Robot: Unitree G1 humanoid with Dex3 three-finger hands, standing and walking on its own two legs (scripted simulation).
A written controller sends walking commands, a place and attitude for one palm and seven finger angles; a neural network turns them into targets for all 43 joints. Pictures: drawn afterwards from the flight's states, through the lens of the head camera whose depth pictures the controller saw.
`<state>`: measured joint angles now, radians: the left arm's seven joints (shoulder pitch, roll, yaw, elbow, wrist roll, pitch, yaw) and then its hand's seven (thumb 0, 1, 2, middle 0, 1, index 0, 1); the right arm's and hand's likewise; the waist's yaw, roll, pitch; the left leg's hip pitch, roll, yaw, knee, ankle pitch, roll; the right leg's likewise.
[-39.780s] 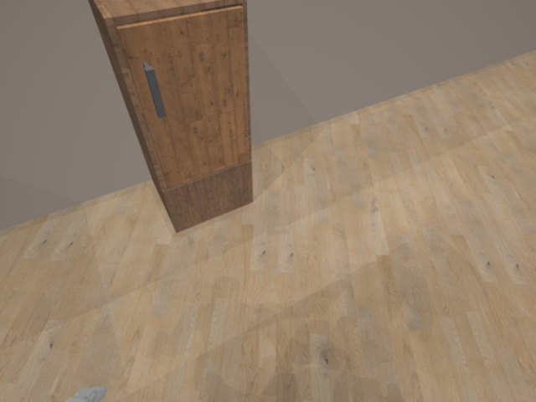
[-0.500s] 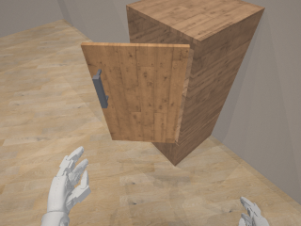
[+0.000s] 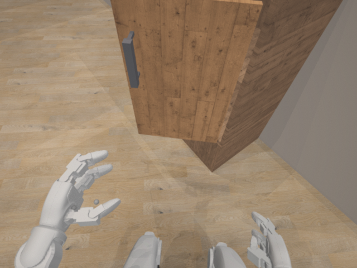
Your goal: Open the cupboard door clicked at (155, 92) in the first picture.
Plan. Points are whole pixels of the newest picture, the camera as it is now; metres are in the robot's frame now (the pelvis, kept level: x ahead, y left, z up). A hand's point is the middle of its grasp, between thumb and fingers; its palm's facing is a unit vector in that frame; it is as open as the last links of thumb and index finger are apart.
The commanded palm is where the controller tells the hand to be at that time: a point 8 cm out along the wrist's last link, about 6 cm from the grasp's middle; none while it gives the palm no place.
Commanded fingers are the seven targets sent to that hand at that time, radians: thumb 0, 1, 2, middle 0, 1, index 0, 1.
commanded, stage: raise the hand with hooked fingers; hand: left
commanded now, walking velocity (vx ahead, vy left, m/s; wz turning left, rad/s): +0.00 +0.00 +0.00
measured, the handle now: (133, 60) +0.63 +0.19 +0.07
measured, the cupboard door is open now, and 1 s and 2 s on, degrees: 46 46 46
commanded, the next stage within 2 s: move the hooked fingers beside the handle in 1.36 s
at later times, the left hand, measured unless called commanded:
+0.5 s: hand (67, 177) +0.27 +0.24 +0.07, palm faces -0.01 -1.00 -0.06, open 13.3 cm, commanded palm +0.25 +0.30 +0.07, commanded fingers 0.00 -0.50 0.30 -0.30 -1.20 -0.30 -1.20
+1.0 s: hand (57, 148) +0.32 +0.27 +0.09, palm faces -0.04 -1.00 -0.05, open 14.0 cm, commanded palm +0.29 +0.32 +0.09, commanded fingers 0.00 -0.50 0.30 -0.30 -1.20 -0.30 -1.20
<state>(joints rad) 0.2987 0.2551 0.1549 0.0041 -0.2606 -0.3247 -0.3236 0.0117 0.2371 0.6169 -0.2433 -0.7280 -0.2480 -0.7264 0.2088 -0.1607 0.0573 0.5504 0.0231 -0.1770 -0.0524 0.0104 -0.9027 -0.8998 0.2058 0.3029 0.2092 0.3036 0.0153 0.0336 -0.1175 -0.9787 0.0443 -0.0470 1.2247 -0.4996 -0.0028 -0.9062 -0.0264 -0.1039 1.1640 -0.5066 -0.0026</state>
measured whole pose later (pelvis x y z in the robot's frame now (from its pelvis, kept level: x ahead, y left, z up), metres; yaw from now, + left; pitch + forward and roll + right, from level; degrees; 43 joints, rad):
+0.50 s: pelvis +0.01 +0.01 +0.02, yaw +0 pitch +14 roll -3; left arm 0.20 0.33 0.30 0.17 -0.32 -0.36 -0.38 0.00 -0.34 0.37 -0.29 -1.10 -0.29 -1.10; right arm 0.24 -0.26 0.01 0.53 0.03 -0.22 -0.06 0.01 -0.91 -0.90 0.20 0.30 0.20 0.30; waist -0.01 0.01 -0.12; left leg -0.88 0.04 -0.02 1.12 -0.48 0.02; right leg -0.81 -0.03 -0.08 1.05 -0.47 0.02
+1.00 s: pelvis +0.03 +0.00 +0.03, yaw -1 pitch +14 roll -3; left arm -0.02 0.44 0.45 0.42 -0.38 -0.32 -0.57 -0.01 -0.50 0.30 -0.30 -1.20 -0.30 -1.20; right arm 0.29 -0.29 0.02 0.55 0.04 -0.20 -0.06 0.01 -0.90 -0.90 0.20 0.30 0.21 0.30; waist -0.02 0.02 -0.11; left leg -0.85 0.05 -0.01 1.07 -0.48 0.00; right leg -0.79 -0.02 -0.07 1.01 -0.47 0.01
